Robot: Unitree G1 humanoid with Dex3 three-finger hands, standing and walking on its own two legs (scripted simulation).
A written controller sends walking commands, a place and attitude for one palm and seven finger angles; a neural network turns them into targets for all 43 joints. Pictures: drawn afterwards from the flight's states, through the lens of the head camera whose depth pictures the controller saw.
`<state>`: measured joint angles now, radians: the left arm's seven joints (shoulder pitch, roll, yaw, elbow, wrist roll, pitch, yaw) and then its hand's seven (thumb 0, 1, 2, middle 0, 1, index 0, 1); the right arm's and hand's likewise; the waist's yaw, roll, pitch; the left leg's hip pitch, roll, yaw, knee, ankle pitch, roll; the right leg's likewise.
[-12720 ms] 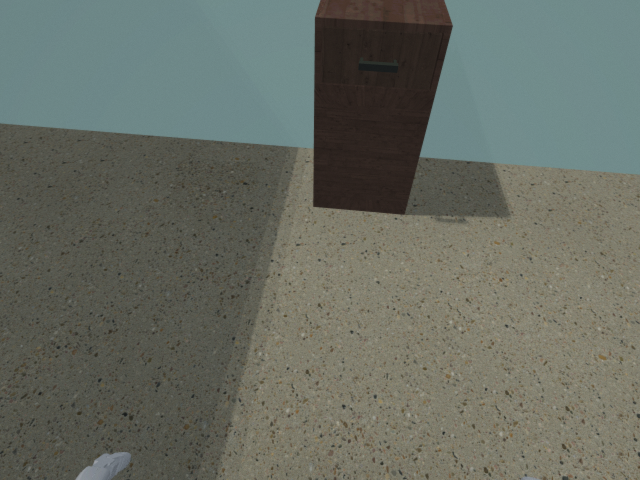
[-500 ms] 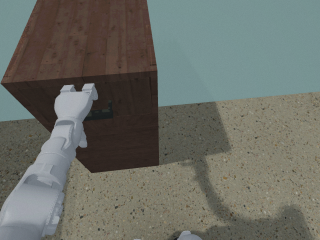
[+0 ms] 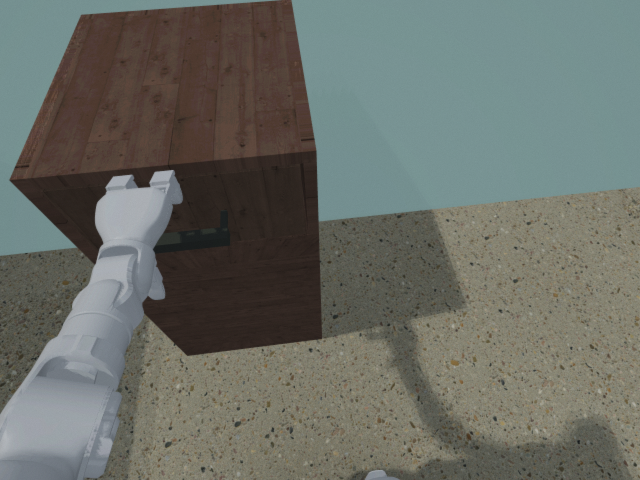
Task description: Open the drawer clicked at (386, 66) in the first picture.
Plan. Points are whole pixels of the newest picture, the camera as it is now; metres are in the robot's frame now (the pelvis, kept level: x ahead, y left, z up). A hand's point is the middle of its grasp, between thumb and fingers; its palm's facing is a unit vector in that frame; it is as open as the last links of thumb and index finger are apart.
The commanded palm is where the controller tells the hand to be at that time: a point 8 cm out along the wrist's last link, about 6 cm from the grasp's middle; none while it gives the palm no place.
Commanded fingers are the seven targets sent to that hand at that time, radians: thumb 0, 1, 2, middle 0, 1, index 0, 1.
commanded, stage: move the hooked fingers above the handle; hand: left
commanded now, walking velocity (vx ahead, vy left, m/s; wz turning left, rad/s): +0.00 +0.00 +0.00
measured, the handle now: (189, 229) +0.49 +0.21 -0.05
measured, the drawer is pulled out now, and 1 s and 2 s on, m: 0.00 0.00 0.00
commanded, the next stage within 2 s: lower the fingers behind the handle in 0.82 s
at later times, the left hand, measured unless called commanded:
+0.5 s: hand (173, 229) +0.45 +0.21 +0.01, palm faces -0.01 +0.01 -1.00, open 13.5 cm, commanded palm +0.43 +0.23 +0.07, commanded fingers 0.00 -0.50 0.30 -0.30 -1.20 -0.30 -1.20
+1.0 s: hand (168, 232) +0.45 +0.22 +0.01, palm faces +0.01 +0.00 -1.00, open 13.6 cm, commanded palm +0.43 +0.23 +0.06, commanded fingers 0.00 -0.50 0.30 -0.30 -1.20 -0.30 -1.20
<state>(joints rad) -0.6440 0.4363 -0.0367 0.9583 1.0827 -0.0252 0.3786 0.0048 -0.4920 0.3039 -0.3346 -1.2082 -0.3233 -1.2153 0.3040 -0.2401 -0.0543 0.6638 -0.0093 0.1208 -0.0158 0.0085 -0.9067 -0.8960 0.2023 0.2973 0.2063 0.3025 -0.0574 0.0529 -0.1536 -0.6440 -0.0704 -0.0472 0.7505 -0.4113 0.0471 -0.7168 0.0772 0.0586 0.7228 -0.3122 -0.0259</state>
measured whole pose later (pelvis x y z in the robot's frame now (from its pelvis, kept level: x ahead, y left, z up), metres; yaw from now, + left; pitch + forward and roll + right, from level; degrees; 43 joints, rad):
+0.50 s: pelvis -0.01 +0.00 +0.00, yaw +0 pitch +18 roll -1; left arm -0.74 0.37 -0.08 1.05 1.10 0.04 0.44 0.00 -0.49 0.30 -0.40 -1.23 -0.36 -1.27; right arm 0.29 -0.23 -0.03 0.70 -0.02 0.13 -0.01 0.01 -0.91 -0.90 0.20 0.30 0.21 0.30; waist -0.08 0.06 -0.15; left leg -0.67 -0.08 -0.05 0.77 -0.41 0.05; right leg -0.74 0.07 0.05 0.74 -0.32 -0.02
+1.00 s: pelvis -0.01 -0.01 -0.01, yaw +1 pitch +20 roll +0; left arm -0.74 0.44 -0.04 1.05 1.09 -0.04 0.44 0.00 -0.49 0.30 -0.37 -1.24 -0.34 -1.25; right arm 0.32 -0.27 -0.05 0.70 -0.01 0.10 -0.02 0.01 -0.91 -0.90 0.20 0.30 0.21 0.30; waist -0.09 0.05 -0.15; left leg -0.73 -0.07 -0.06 0.81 -0.41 0.04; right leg -0.80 0.08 0.04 0.77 -0.31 -0.03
